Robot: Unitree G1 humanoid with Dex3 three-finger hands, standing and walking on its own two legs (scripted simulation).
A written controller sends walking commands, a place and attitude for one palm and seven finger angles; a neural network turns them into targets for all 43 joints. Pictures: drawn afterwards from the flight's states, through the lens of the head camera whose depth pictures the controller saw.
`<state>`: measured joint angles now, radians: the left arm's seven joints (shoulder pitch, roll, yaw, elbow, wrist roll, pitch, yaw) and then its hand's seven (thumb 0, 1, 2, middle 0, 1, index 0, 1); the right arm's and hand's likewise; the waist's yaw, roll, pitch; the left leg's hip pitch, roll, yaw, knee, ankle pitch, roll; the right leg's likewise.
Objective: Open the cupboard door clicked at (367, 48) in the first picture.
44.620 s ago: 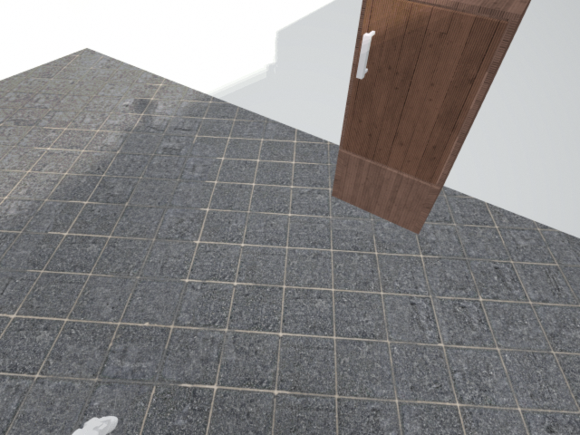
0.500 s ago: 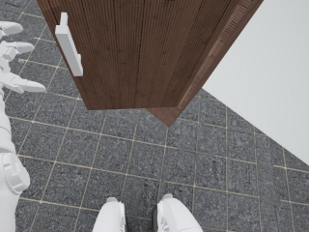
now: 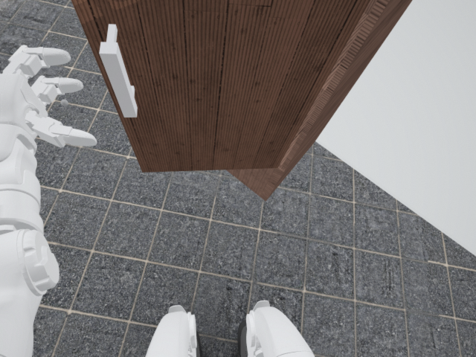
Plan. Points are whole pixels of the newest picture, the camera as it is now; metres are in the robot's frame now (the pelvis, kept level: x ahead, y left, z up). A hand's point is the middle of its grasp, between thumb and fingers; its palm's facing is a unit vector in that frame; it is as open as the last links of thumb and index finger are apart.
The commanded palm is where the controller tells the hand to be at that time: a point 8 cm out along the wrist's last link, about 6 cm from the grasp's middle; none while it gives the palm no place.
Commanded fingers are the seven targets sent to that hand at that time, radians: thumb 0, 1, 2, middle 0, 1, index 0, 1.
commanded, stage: slide the fingers in behind the handle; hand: left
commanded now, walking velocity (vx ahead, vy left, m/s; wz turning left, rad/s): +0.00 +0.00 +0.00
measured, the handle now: (122, 74) +0.56 +0.16 +0.06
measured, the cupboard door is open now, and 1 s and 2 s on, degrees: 44 43 43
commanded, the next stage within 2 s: close the thumb around the handle in 1.62 s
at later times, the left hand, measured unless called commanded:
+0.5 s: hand (93, 99) +0.51 +0.20 +0.06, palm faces +0.03 -1.00 -0.02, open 14.0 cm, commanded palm +0.49 +0.24 +0.06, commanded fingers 0.00 -0.50 0.30 -0.30 -1.20 -0.30 -1.20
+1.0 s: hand (112, 98) +0.52 +0.17 +0.05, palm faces +0.03 -1.00 +0.00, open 13.9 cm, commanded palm +0.49 +0.21 +0.06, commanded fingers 0.00 -0.50 0.30 -0.30 -1.20 -0.30 -1.20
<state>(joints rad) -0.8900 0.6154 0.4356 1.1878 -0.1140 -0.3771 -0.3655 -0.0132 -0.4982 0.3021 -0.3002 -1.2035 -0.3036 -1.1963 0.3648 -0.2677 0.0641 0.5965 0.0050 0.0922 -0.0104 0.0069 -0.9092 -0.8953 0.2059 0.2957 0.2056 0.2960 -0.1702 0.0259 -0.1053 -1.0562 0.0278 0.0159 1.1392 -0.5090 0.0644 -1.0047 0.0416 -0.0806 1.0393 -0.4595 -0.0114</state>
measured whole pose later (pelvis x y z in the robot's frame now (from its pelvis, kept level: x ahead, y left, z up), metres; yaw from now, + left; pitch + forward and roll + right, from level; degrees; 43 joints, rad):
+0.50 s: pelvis +0.00 -0.01 +0.00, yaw +0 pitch +24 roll -4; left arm -0.87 0.55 0.43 1.15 -0.10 -0.41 -0.28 -0.01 -0.50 0.30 -0.30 -1.20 -0.30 -1.20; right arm 0.39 -0.27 0.05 0.61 0.00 0.09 0.01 0.01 -0.91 -0.90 0.21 0.30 0.20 0.30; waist -0.18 0.03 -0.11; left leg -1.05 0.04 0.02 1.13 -0.51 0.05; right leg -1.01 0.05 -0.07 1.05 -0.47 -0.03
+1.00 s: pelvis +0.01 -0.02 +0.00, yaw +0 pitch +25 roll -4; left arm -0.88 0.47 0.38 1.13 -0.10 -0.42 -0.22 -0.01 -0.50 0.30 -0.30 -1.20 -0.30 -1.21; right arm 0.37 -0.26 0.04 0.62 -0.01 0.08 0.02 0.01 -0.91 -0.90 0.20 0.30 0.20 0.30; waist -0.17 0.03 -0.12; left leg -1.06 0.03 0.01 1.14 -0.52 0.04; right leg -1.02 0.05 -0.08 1.06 -0.49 -0.04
